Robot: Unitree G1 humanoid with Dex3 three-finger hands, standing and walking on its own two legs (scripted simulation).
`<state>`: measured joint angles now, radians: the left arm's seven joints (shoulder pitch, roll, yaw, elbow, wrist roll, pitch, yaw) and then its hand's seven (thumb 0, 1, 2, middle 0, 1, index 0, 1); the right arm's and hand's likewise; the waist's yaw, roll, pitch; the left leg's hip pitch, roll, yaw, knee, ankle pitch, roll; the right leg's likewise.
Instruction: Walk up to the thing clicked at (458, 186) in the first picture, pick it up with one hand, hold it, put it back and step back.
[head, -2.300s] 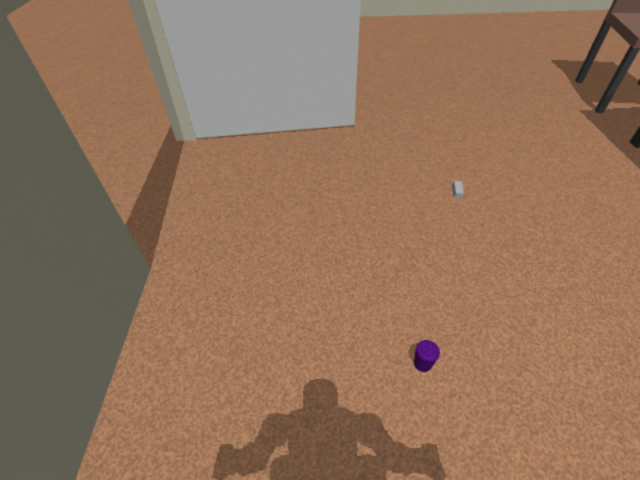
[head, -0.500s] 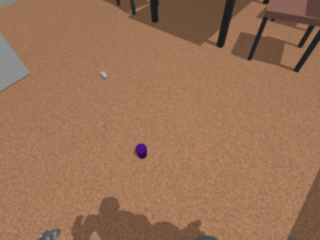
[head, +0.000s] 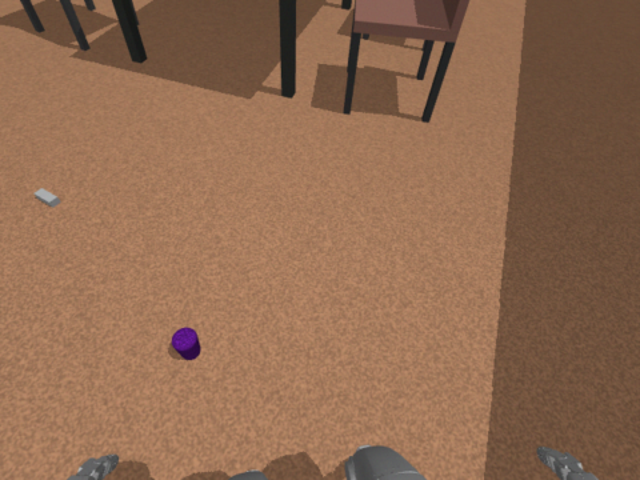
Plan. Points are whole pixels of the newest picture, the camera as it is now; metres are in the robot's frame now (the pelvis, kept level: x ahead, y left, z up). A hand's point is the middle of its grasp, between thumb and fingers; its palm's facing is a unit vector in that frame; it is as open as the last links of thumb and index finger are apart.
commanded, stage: walk up
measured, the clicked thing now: (47, 197) +1.22 +1.08 -0.74
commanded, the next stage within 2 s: stand in 1.66 s
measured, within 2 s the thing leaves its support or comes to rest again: neither
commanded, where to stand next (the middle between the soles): +0.05 -0.02 m, yaw -25 degrees
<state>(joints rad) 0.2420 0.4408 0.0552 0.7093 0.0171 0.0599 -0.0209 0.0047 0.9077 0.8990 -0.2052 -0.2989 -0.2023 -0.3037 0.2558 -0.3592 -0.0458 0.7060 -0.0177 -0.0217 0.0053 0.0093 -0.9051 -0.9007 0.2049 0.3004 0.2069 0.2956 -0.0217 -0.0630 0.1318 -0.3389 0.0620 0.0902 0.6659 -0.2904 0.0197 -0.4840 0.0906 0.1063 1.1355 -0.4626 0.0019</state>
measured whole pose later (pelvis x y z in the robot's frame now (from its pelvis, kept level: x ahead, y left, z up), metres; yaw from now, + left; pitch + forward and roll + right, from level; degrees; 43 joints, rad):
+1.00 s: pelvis -0.02 -0.02 -0.01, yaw -23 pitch -3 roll +0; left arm 0.22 0.38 0.02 0.89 0.02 -0.03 0.00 0.00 0.91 0.90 -0.21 -0.30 -0.20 -0.30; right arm 0.21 -0.42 -0.04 0.88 0.00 0.00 0.00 0.01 -0.91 -0.90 0.20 0.30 0.20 0.30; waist -0.01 0.03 0.10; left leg -0.34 0.06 0.01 0.74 -0.37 0.01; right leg -0.34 0.04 0.06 0.75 -0.36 -0.01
